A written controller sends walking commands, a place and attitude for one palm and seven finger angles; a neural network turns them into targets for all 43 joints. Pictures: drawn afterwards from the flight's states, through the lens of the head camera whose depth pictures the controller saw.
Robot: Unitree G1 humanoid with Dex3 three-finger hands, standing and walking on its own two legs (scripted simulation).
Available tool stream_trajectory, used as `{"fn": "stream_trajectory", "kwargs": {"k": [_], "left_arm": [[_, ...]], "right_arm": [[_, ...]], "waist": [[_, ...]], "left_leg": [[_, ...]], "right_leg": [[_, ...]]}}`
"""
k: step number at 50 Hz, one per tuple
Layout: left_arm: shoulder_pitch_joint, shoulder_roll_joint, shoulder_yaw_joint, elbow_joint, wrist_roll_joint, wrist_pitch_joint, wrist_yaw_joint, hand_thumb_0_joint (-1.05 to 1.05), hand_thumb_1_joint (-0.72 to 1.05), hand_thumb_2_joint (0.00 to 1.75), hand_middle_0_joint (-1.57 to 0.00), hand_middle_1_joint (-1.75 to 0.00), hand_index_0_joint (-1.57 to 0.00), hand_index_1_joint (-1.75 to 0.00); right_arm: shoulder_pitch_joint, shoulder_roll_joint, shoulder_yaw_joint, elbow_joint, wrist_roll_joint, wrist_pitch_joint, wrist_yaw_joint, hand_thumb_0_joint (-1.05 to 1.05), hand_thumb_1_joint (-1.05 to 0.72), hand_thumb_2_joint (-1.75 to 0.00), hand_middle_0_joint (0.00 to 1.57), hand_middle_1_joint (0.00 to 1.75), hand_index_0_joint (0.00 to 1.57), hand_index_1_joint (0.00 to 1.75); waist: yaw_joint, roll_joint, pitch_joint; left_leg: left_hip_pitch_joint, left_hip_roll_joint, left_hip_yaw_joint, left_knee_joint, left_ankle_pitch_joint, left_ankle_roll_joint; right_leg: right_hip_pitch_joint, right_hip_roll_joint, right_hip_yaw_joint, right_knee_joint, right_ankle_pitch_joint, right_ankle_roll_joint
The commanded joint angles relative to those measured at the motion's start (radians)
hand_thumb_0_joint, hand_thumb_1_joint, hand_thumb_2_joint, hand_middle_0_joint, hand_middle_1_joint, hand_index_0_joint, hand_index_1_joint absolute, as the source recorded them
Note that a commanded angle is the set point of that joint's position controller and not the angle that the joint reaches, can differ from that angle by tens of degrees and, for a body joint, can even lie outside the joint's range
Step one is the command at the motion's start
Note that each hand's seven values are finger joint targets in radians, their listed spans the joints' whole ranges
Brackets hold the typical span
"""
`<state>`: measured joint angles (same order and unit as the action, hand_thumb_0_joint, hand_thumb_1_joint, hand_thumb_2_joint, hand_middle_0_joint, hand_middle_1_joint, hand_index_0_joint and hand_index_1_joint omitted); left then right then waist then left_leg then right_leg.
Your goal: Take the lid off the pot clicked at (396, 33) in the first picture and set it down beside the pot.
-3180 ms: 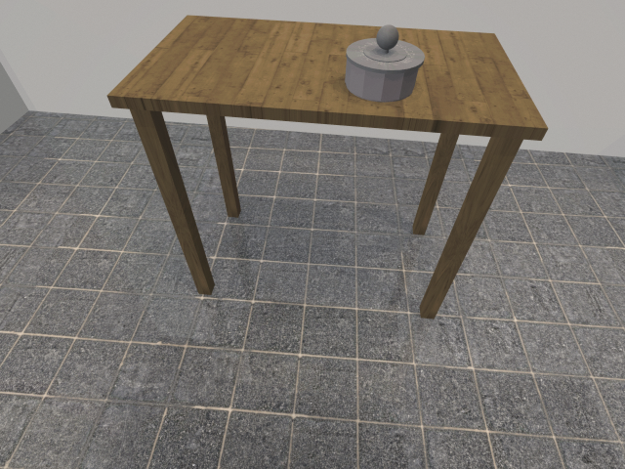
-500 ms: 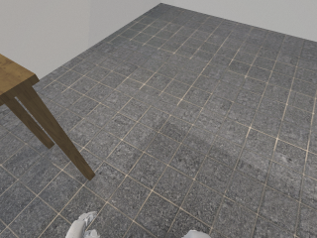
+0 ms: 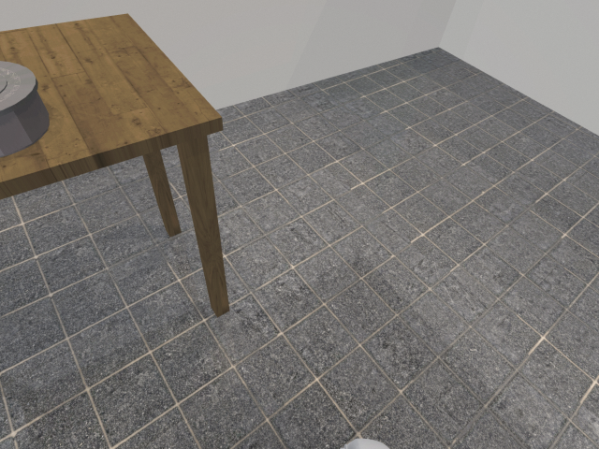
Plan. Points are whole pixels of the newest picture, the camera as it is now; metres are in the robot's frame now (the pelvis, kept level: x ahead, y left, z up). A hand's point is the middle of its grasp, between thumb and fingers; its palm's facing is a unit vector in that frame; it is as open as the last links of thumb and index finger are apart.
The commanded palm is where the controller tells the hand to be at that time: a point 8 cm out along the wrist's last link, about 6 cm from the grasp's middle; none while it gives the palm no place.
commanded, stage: turn to face it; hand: left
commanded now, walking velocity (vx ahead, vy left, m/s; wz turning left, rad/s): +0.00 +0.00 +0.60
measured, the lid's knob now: out of the picture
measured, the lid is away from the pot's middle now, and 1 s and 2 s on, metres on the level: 0.00 0.00 0.00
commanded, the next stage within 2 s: take the last steps up to it in 0.96 s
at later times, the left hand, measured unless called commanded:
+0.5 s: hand out of the picture -0.02 +0.14 -0.15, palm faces +0.36 -0.90 -0.27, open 7.4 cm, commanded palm none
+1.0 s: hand out of the picture -0.08 +0.19 -0.16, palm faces +0.55 -0.79 -0.27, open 7.4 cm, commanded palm none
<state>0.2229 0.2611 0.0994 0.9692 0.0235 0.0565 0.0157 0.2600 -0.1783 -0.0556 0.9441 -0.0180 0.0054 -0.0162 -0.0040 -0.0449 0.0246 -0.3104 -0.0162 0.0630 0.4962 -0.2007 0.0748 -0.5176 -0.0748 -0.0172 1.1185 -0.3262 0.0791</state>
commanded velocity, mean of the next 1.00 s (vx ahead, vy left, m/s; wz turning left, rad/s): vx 0.00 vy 0.00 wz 0.45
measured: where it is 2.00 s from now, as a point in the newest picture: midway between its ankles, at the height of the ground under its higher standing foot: outside the picture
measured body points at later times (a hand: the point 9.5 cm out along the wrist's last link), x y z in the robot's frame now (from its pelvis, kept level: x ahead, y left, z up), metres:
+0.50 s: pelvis -0.01 -0.06 +0.00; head +0.02 -0.08 +0.45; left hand -0.04 +0.19 -0.13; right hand +0.15 -0.29 -0.14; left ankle -0.05 +0.07 -0.66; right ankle +0.02 -0.17 -0.74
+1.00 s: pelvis -0.02 -0.03 +0.00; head +0.00 -0.01 +0.45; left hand -0.11 +0.23 -0.14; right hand +0.18 -0.19 -0.14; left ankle -0.08 +0.06 -0.74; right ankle +0.05 -0.14 -0.69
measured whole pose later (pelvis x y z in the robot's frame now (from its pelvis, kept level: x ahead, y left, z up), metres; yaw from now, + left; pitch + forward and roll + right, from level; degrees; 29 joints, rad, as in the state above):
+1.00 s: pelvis -0.02 -0.03 +0.00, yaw +32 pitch +0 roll +0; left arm 0.20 0.25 0.06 0.93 0.01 0.05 0.02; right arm 0.18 -0.19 -0.03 0.93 -0.02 0.03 -0.01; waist 0.01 -0.02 0.07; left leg -0.20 -0.04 -0.01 0.46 -0.26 0.03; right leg -0.42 -0.07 -0.03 0.90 -0.41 0.07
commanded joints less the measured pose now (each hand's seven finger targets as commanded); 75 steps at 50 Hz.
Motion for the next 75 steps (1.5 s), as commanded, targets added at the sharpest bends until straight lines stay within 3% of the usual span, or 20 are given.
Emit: {"fn": "stream_trajectory", "kwargs": {"k": [1, 7, 12, 13, 14, 15, 20, 29, 33, 35, 36, 42, 53, 54, 55, 56, 57, 62, 71, 75], "left_arm": [[-0.018, 0.047, 0.004, -0.084, -0.007, -0.022, 0.002, 0.0, 0.9, 0.9, -0.2, -0.3, -0.2, -0.3], [-0.021, 0.059, -0.002, -0.113, -0.01, -0.021, 0.006, 0.0, 0.9, 0.9, -0.2, -0.3, -0.2, -0.3], [0.123, 0.071, -0.002, -0.099, -0.016, -0.035, 0.014, 0.0, 0.9, 0.9, -0.2, -0.3, -0.2, -0.3], [0.172, 0.106, 0.008, -0.096, -0.01, -0.043, 0.018, 0.0, 0.9, 0.9, -0.2, -0.3, -0.2, -0.3], [0.168, 0.207, 0.027, -0.12, 0.011, -0.052, 0.027, 0.0, 0.9, 0.9, -0.2, -0.3, -0.2, -0.3], [0.094, 0.224, 0.013, -0.153, -0.002, -0.044, 0.026, 0.0, 0.9, 0.9, -0.2, -0.3, -0.2, -0.3], [-0.014, 0.106, -0.011, -0.173, -0.002, -0.07, 0.02, 0.0, 0.9, 0.9, -0.2, -0.3, -0.2, -0.3], [0.105, 0.171, 0.009, -0.125, 0.009, -0.057, 0.015, 0.0, 0.9, 0.9, -0.2, -0.3, -0.2, -0.3], [0.088, 0.163, 0.015, -0.111, -0.006, -0.046, 0.01, 0.0, 0.9, 0.9, -0.2, -0.3, -0.2, -0.3], [0.061, 0.055, -0.016, -0.174, -0.012, -0.044, -0.001, 0.0, 0.9, 0.9, -0.2, -0.3, -0.2, -0.3], [0.001, 0.075, -0.021, -0.183, -0.003, -0.031, 0.009, 0.0, 0.9, 0.9, -0.2, -0.3, -0.2, -0.3], [0.038, 0.061, -0.016, -0.09, -0.012, -0.025, -0.003, 0.0, 0.9, 0.9, -0.2, -0.3, -0.2, -0.3], [0.079, 0.035, -0.029, -0.074, -0.016, -0.048, 0.011, 0.0, 0.9, 0.9, -0.2, -0.3, -0.2, -0.3], [0.104, 0.063, -0.025, -0.062, -0.01, -0.063, 0.014, 0.0, 0.9, 0.9, -0.2, -0.3, -0.2, -0.3], [0.132, 0.144, -0.01, -0.055, 0.005, -0.076, 0.017, 0.0, 0.9, 0.9, -0.2, -0.3, -0.2, -0.3], [0.163, 0.182, -0.005, -0.067, 0.002, -0.07, 0.014, 0.0, 0.9, 0.9, -0.2, -0.3, -0.2, -0.3], [0.146, 0.161, 0.003, -0.064, -0.002, -0.075, 0.017, 0.0, 0.9, 0.9, -0.2, -0.3, -0.2, -0.3], [0.106, 0.048, -0.023, -0.048, -0.001, -0.113, 0.008, 0.0, 0.9, 0.9, -0.2, -0.3, -0.2, -0.3], [0.26, 0.053, -0.025, 0.072, 0.01, -0.123, -0.001, 0.0, 0.9, 0.9, -0.2, -0.3, -0.2, -0.3], [0.231, 0.038, -0.021, 0.099, 0.001, -0.112, -0.002, 0.0, 0.9, 0.9, -0.2, -0.3, -0.2, -0.3]], "right_arm": [[0.026, -0.203, -0.051, -0.054, 0.003, -0.008, -0.004, 0.0, -0.9, -0.9, 0.2, 0.3, 0.2, 0.3], [-0.012, -0.244, -0.067, -0.068, -0.003, 0.013, 0.007, 0.0, -0.9, -0.9, 0.2, 0.3, 0.2, 0.3], [-0.109, -0.249, -0.074, -0.113, -0.001, 0.029, 0.015, 0.0, -0.9, -0.9, 0.2, 0.3, 0.2, 0.3], [-0.124, -0.215, -0.071, -0.127, 0.006, 0.033, 0.019, 0.0, -0.9, -0.9, 0.2, 0.3, 0.2, 0.3], [-0.098, -0.13, -0.061, -0.149, 0.013, 0.035, 0.021, 0.0, -0.9, -0.9, 0.2, 0.3, 0.2, 0.3], [-0.111, -0.166, -0.066, -0.16, -0.005, 0.032, 0.022, 0.0, -0.9, -0.9, 0.2, 0.3, 0.2, 0.3], [-0.079, -0.152, -0.058, -0.108, -0.006, 0.045, 0.047, 0.0, -0.9, -0.9, 0.2, 0.3, 0.2, 0.3], [-0.206, -0.114, -0.028, -0.134, 0.008, 0.036, 0.046, 0.0, -0.9, -0.9, 0.2, 0.3, 0.2, 0.3], [-0.083, -0.147, -0.032, -0.103, 0.006, 0.013, 0.035, 0.0, -0.9, -0.9, 0.2, 0.3, 0.2, 0.3], [0.029, -0.336, -0.076, -0.088, 0.002, 0.004, 0.023, 0.0, -0.9, -0.9, 0.2, 0.3, 0.2, 0.3], [0.076, -0.328, -0.071, -0.067, 0.007, 0.009, 0.016, 0.0, -0.9, -0.9, 0.2, 0.3, 0.2, 0.3], [-0.096, -0.21, -0.026, -0.086, 0.002, -0.002, -0.003, 0.0, -0.9, -0.9, 0.2, 0.3, 0.2, 0.3], [-0.077, -0.193, -0.029, -0.048, 0.002, 0.011, -0.001, 0.0, -0.9, -0.9, 0.2, 0.3, 0.2, 0.3], [-0.059, -0.15, -0.022, -0.039, 0.009, 0.006, 0.003, 0.0, -0.9, -0.9, 0.2, 0.3, 0.2, 0.3], [-0.029, -0.079, -0.008, -0.05, 0.016, 0.003, 0.008, 0.0, -0.9, -0.9, 0.2, 0.3, 0.2, 0.3], [-0.054, -0.107, -0.016, -0.069, 0.005, 0.017, 0.009, 0.0, -0.9, -0.9, 0.2, 0.3, 0.2, 0.3], [-0.083, -0.13, -0.025, -0.062, -0.006, 0.023, 0.014, 0.0, -0.9, -0.9, 0.2, 0.3, 0.2, 0.3], [-0.018, -0.089, -0.028, 0.006, -0.012, 0.008, 0.04, 0.0, -0.9, -0.9, 0.2, 0.3, 0.2, 0.3], [-0.138, -0.032, -0.01, -0.011, -0.003, -0.023, 0.048, 0.0, -0.9, -0.9, 0.2, 0.3, 0.2, 0.3], [-0.028, -0.03, -0.004, 0.032, -0.001, -0.049, 0.037, 0.0, -0.9, -0.9, 0.2, 0.3, 0.2, 0.3]], "waist": [[-0.021, 0.145, -0.06], [-0.032, 0.2, -0.045], [0.035, 0.19, -0.063], [0.062, 0.097, -0.059], [0.06, -0.239, -0.038], [0.038, -0.219, -0.006], [-0.019, -0.119, 0.023], [0.062, -0.182, -0.036], [0.0, -0.111, -0.116], [-0.063, 0.357, -0.165], [-0.084, 0.249, -0.161], [0.007, 0.199, -0.054], [0.034, 0.15, -0.055], [0.041, 0.049, -0.077], [0.042, -0.196, -0.086], [0.071, -0.191, -0.041], [0.07, -0.224, 0.007], [0.01, -0.078, 0.052], [0.066, -0.103, 0.077], [0.004, -0.084, 0.062]], "left_leg": [[0.175, 0.247, -0.332, -0.219, 0.098, 0.087], [0.098, 0.234, -0.432, -0.213, -0.039, 0.101], [-0.1, 0.165, -0.453, -0.141, -0.084, 0.052], [-0.222, 0.093, -0.393, -0.031, -0.162, -0.001], [-0.407, -0.058, -0.19, 0.275, -0.308, -0.094], [-0.362, -0.045, -0.151, 0.499, -0.346, -0.104], [-0.305, 0.03, -0.084, 0.704, -0.166, -0.132], [-0.137, 0.026, 0.024, 0.312, -0.261, -0.125], [0.142, 0.017, 0.032, -0.092, 0.004, -0.095], [0.449, 0.432, -0.445, -0.113, 0.715, 0.125], [0.401, 0.439, -0.401, -0.092, 0.707, 0.162], [0.195, 0.231, -0.193, -0.137, 0.54, 0.082], [0.064, 0.196, -0.292, -0.048, 0.306, 0.052], [-0.011, 0.132, -0.249, 0.027, 0.123, 0.001], [-0.191, -0.01, -0.104, 0.214, -0.223, -0.066], [-0.231, -0.015, -0.11, 0.398, -0.414, -0.078], [-0.282, 0.015, -0.15, 0.522, -0.361, -0.067], [-0.273, 0.081, -0.081, 0.605, -0.087, -0.091], [-0.182, 0.081, 0.02, 0.245, -0.119, -0.086], [0.109, 0.038, 0.081, 0.0, -0.04, -0.073]], "right_leg": [[-0.07, -0.01, 0.024, -0.094, -0.018, 0.018], [0.034, 0.027, 0.024, -0.274, -0.082, 0.0], [0.337, 0.064, 0.006, -0.579, 0.015, -0.029], [0.463, -0.004, 0.064, -0.759, 0.016, -0.051], [0.507, -0.297, 0.415, -0.948, -0.22, -0.155], [0.316, -0.418, 0.45, -0.977, -0.216, -0.217], [0.306, -0.223, 0.08, -0.817, 0.215, -0.183], [0.432, -0.284, -0.005, -0.731, 0.502, -0.214], [0.379, -0.238, -0.106, -0.511, 0.529, -0.111], [-0.096, -0.053, -0.128, -0.124, -0.315, 0.008], [-0.097, -0.06, -0.039, -0.028, -0.318, -0.008], [0.008, -0.029, -0.01, -0.03, -0.062, 0.004], [0.347, 0.039, -0.035, -0.634, 0.108, -0.026], [0.466, -0.02, 0.029, -0.754, 0.167, -0.038], [0.573, -0.25, 0.303, -0.846, 0.107, -0.122], [0.466, -0.385, 0.417, -0.932, -0.043, -0.219], [0.409, -0.35, 0.44, -0.971, -0.168, -0.233], [0.367, -0.213, 0.139, -0.951, -0.037, -0.189], [0.397, -0.227, 0.105, -0.951, 0.019, -0.224], [0.273, -0.163, 0.034, -0.827, 0.013, -0.185]]}}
